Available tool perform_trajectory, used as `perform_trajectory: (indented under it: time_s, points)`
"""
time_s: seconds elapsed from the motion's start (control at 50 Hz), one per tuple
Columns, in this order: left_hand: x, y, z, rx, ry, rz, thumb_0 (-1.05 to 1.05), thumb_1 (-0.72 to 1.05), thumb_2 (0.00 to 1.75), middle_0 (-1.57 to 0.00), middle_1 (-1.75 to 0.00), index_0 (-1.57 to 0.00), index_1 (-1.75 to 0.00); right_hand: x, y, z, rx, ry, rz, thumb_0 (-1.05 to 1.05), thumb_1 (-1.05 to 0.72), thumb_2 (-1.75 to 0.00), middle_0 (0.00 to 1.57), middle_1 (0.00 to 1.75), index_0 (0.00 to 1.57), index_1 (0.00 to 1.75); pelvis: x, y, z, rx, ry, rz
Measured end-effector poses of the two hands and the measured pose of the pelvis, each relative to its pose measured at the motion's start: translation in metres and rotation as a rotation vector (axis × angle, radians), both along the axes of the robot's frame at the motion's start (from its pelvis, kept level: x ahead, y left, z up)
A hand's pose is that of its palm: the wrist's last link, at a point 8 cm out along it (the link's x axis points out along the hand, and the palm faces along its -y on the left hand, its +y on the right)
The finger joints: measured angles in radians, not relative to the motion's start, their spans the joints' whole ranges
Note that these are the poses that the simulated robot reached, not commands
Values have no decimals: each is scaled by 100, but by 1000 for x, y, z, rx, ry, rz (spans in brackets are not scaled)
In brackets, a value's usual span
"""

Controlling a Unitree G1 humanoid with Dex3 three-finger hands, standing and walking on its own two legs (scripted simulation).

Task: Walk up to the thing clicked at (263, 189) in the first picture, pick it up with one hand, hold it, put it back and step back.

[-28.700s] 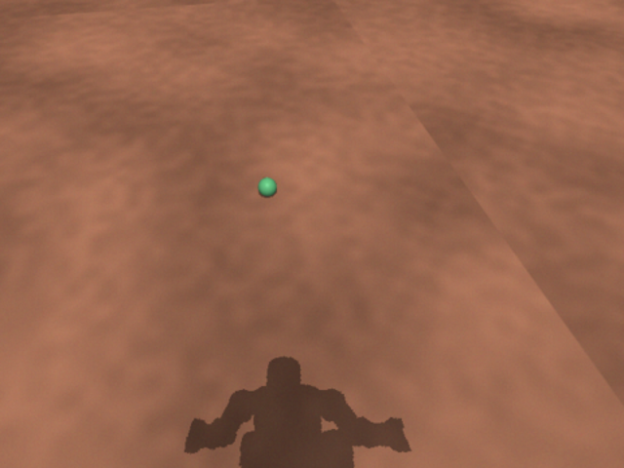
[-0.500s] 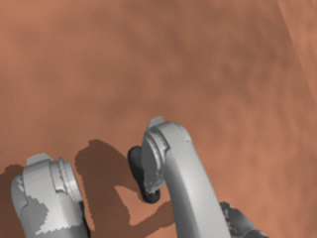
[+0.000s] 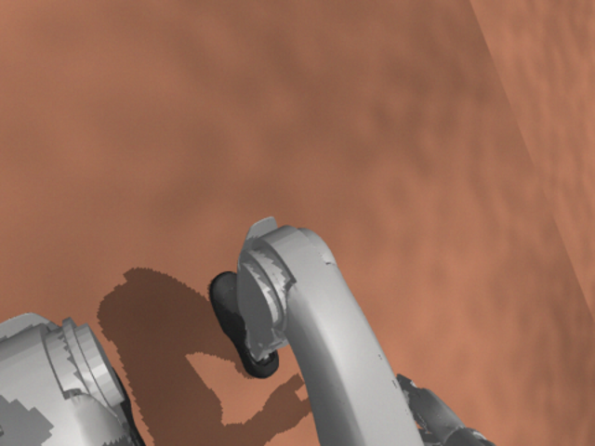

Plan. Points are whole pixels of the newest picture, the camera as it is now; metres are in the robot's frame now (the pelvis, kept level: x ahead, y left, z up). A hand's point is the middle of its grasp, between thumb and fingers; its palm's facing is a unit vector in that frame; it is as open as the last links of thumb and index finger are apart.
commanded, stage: rest palm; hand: left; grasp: from above
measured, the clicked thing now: out of the picture +0.52 +0.35 -0.28
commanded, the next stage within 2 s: close in 1.40 s
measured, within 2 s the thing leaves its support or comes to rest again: neither
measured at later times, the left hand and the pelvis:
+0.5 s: hand out of the picture +0.50 +0.35 -0.24, palm faces -0.44 -0.13 -0.89, open 14.1 cm; pelvis +0.00 +0.00 +0.00, yaw -2 degrees
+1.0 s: hand out of the picture +0.50 +0.35 -0.24, palm faces -0.44 -0.13 -0.89, open 14.1 cm; pelvis +0.00 +0.00 +0.00, yaw -2 degrees
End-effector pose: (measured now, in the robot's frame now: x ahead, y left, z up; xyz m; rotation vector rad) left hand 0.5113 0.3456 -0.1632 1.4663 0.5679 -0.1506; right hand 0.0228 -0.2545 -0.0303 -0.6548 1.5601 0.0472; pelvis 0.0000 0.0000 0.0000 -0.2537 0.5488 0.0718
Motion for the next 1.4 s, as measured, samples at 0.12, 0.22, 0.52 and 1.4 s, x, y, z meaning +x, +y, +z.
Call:
perform_trajectory:
  time_s: [0.12, 0.22, 0.52, 1.4]
  points:
    - [-1, 6, -7, 6, 13, 18, 0, -57, 104, -9, -100, -7, -103, -12, 1, 2, -7, 37, -11, 0, -91, -90, 21, 30, 20, 30, 0, 1, -2, -7, -2, -8]
    - [-2, 8, -11, -4, 20, 17, 0, -58, 104, -9, -100, -7, -103, -13, 1, 3, -17, 51, -5, 0, -91, -90, 21, 30, 20, 30, 1, 2, -3, -15, -7, -9]
    - [-6, 5, -17, -17, 4, -11, 0, -55, 107, -10, -102, -8, -104, 5, 3, 0, -8, 18, 51, 0, -91, -90, 21, 30, 20, 30, 0, 3, -3, -26, -23, -13]
    - [-5, -1, -23, -6, -12, 1, 0, -50, 103, -10, -105, -10, -106, 1, 7, -3, 11, 16, 67, 0, -91, -90, 21, 30, 20, 30, -1, 3, -5, -32, -35, -25]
